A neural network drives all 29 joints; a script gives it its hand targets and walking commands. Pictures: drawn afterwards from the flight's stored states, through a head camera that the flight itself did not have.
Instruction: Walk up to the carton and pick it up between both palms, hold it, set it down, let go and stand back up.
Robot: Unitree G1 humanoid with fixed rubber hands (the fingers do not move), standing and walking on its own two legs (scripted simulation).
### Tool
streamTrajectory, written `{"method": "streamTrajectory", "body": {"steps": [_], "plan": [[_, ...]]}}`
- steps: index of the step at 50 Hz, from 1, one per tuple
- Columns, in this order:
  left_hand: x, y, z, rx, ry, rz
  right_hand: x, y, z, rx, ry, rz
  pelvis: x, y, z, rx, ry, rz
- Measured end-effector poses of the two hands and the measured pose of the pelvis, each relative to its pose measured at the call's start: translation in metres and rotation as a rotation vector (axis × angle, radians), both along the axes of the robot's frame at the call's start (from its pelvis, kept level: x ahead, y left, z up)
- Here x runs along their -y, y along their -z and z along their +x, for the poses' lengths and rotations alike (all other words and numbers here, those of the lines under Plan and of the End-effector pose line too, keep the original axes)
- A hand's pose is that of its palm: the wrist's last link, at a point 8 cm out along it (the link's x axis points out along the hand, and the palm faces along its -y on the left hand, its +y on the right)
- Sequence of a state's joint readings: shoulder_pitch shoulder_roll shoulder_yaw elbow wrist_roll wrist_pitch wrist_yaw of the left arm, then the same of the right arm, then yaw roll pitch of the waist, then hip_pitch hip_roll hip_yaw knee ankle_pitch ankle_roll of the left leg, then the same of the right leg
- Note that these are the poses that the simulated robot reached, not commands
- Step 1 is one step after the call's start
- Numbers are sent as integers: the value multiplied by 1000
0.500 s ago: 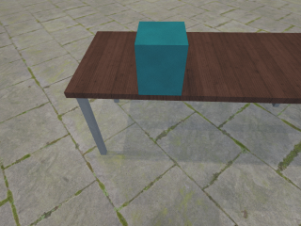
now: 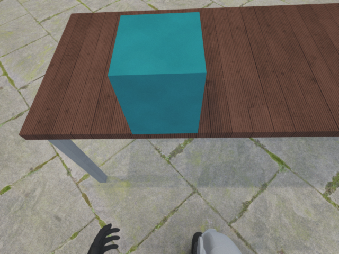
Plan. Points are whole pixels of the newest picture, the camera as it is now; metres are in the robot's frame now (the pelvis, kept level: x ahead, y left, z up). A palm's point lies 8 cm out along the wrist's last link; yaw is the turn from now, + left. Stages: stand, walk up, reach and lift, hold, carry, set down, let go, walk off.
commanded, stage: walk up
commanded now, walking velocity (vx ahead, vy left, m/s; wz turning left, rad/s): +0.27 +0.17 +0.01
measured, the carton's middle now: (162, 79) +0.55 +0.01 +0.03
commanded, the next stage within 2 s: none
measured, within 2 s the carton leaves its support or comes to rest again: neither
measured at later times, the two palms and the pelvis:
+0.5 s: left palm out of the picture +0.08 +0.28 -0.15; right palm (230, 200) +0.24 -0.14 -0.11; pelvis +0.12 +0.07 +0.01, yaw +2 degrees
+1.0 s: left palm out of the picture +0.00 +0.23 -0.10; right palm out of the picture +0.10 -0.27 -0.13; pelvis +0.04 -0.02 +0.02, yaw -2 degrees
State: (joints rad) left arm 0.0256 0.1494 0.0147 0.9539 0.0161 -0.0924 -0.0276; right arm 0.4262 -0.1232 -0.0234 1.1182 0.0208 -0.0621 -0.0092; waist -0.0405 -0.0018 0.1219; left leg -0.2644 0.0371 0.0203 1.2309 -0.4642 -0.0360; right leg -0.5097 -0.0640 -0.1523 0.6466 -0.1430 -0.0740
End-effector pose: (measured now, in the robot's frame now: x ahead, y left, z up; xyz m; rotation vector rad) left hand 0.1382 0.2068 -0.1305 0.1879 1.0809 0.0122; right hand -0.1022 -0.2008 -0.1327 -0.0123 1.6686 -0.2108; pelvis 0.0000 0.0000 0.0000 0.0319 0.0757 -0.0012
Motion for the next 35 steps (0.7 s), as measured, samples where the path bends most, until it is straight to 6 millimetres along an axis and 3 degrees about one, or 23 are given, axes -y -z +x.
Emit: {"method": "streamTrajectory", "body": {"steps": [4,8,12,16,20,25,29,35], "plan": [[-40,-29,-50,-138,-151,126,39,3,125,210,-133,-51,-3,-19,34,26,-5,12],[-60,-46,-106,-288,-236,186,45,-3,236,414,-200,-70,-10,-26,59,61,-2,8],[-58,-48,-140,-401,-273,159,21,-13,305,532,-236,-40,-20,-27,80,82,-2,-12],[-51,-31,-138,-442,-295,80,-15,-18,342,566,-281,-5,-35,-22,101,94,-20,-45],[-55,2,-110,-440,-287,-7,-46,-15,361,582,-304,-29,-55,-8,121,109,-35,-72],[-72,19,-57,-374,-251,-31,-60,-18,345,542,-290,-72,-67,-7,120,115,-29,-62],[-93,17,-26,-340,-183,11,-46,-23,311,488,-211,-137,-69,-10,112,104,-1,-65],[-117,6,11,-234,-125,84,3,-25,240,368,-118,-240,-58,-10,96,93,11,-68]]}}
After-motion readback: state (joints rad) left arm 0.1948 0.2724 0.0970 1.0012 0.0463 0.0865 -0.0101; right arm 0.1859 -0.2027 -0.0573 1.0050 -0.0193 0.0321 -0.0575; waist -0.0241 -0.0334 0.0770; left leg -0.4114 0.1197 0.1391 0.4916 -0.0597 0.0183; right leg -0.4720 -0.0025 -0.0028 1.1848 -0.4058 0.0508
